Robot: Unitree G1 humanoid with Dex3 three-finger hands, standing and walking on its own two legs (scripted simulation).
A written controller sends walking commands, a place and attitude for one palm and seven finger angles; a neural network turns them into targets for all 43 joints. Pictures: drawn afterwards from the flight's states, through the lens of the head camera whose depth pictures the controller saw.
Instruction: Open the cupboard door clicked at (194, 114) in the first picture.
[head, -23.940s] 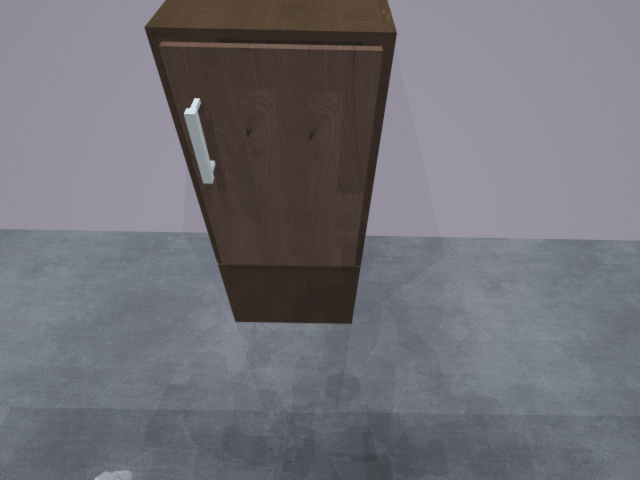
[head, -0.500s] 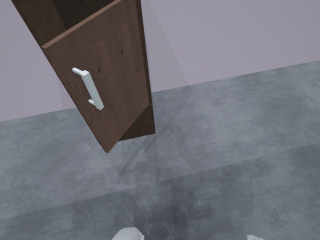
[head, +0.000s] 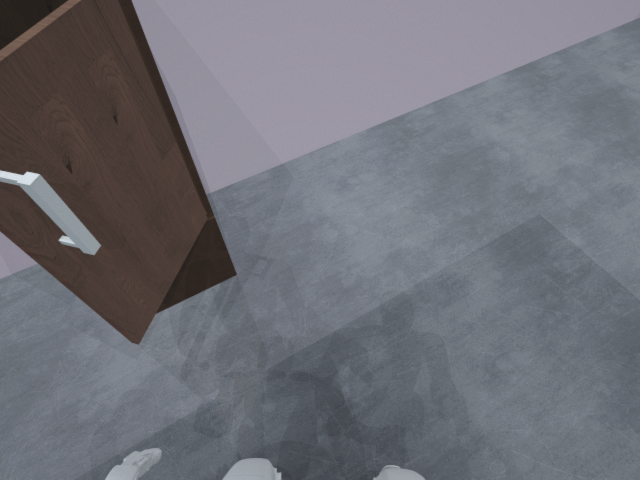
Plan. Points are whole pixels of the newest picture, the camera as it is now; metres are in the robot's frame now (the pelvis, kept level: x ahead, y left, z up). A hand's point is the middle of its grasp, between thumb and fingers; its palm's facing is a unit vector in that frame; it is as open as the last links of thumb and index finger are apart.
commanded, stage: walk to a spot facing it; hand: left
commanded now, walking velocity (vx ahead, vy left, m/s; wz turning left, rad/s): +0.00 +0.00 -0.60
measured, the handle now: (52, 215) +0.42 +0.41 +0.04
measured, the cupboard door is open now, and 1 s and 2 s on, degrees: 45 45 45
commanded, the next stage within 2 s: turn to face it in 1.96 s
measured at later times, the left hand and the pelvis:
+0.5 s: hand (233, 429) +0.19 +0.14 -0.14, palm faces -0.30 -0.91 -0.27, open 7.3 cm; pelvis +0.01 -0.02 +0.01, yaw -18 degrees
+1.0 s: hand (338, 354) +0.31 +0.00 -0.14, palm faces -0.63 -0.75 -0.20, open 7.4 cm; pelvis +0.09 -0.08 +0.01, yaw -37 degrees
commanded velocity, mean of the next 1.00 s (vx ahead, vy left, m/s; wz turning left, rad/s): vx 0.17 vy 0.00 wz -0.59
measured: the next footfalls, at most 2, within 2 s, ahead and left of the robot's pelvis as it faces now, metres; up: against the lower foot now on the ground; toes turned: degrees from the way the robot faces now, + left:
left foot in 0.16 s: +0.07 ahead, +0.14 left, +0.00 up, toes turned -3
right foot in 0.44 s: +0.02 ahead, -0.14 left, +0.00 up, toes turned -19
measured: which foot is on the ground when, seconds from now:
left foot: up 0.00-0.14, down 0.16-0.42, up 0.44-0.68, down 0.70-1.00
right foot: down 0.00-0.16, up 0.18-0.42, down 0.44-0.70, up 0.72-1.00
